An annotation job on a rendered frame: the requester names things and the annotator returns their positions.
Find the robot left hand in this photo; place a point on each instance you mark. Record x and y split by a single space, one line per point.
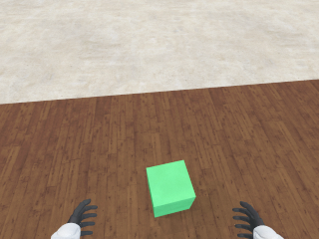
78 216

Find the robot right hand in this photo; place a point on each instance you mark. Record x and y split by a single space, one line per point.
253 219

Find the carton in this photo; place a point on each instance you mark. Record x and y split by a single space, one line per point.
170 188

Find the robot right forearm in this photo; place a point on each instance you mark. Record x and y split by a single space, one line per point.
265 232

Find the robot left forearm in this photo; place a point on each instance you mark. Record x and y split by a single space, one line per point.
68 231

